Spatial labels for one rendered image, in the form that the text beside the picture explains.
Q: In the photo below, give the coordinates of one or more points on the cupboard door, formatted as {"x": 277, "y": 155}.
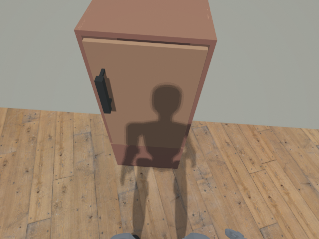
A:
{"x": 152, "y": 87}

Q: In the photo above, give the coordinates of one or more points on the handle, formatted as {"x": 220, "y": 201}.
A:
{"x": 103, "y": 93}

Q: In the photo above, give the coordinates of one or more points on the right robot hand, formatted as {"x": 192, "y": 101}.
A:
{"x": 233, "y": 234}

